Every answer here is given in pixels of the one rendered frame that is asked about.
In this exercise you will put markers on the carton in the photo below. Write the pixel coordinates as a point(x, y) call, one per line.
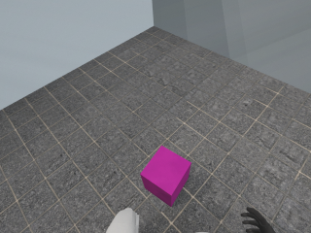
point(165, 175)

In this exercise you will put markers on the left robot thigh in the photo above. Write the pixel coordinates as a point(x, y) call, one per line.
point(126, 221)

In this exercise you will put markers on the right robot hand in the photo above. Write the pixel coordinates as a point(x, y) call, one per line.
point(260, 222)

